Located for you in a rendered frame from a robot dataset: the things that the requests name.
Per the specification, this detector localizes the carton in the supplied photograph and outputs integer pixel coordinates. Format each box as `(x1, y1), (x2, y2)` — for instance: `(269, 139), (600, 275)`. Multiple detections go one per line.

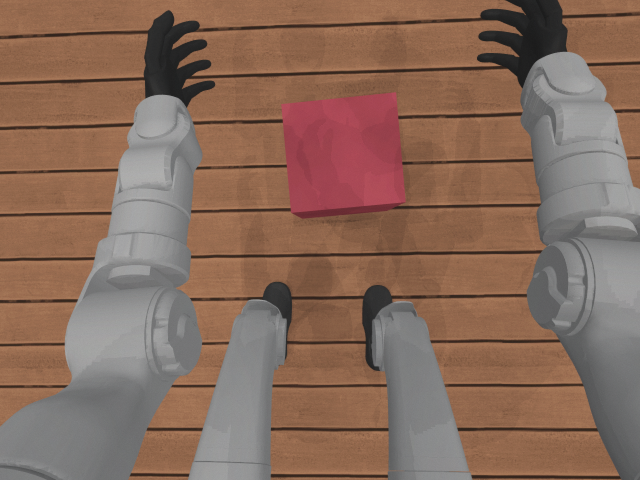
(281, 92), (406, 219)

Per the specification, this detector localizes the right robot foot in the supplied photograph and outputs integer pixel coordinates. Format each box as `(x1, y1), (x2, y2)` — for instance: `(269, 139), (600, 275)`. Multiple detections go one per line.
(362, 285), (393, 371)

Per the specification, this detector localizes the robot left forearm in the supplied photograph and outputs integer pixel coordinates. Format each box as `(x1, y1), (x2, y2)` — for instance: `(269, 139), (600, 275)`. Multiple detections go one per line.
(65, 95), (203, 372)

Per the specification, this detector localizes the robot left thigh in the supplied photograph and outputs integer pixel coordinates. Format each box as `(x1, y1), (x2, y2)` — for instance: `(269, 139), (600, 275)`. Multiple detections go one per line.
(188, 310), (287, 480)

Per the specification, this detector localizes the right robot upper arm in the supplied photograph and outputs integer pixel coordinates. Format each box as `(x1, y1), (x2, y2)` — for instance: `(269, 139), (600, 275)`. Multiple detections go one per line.
(527, 237), (640, 480)

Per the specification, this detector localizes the robot right hand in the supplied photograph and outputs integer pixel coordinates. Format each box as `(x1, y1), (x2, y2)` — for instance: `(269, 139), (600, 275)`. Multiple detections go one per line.
(477, 0), (568, 89)

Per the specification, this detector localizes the robot right forearm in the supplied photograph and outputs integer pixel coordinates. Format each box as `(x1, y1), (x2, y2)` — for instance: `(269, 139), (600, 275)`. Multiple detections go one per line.
(520, 52), (640, 246)

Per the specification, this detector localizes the robot left hand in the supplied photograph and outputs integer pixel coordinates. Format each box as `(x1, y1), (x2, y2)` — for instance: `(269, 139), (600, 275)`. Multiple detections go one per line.
(144, 10), (215, 108)

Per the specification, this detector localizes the left robot upper arm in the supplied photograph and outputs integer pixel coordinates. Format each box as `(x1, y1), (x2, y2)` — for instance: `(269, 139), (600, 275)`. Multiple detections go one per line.
(0, 286), (202, 480)

